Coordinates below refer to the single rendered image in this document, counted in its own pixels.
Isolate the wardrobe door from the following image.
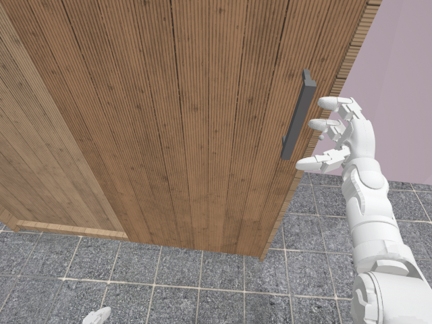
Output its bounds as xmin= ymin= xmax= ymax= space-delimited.
xmin=0 ymin=2 xmax=125 ymax=232
xmin=0 ymin=0 xmax=367 ymax=257

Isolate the right robot upper arm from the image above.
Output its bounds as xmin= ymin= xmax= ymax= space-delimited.
xmin=351 ymin=271 xmax=432 ymax=324

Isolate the handle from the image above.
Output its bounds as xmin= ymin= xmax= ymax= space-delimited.
xmin=281 ymin=69 xmax=317 ymax=160

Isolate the robot right hand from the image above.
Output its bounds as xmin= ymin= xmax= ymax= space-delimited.
xmin=296 ymin=97 xmax=375 ymax=173

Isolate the right robot forearm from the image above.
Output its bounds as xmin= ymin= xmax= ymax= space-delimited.
xmin=342 ymin=157 xmax=432 ymax=291

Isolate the robot left hand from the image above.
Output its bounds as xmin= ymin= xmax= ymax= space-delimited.
xmin=82 ymin=306 xmax=111 ymax=324

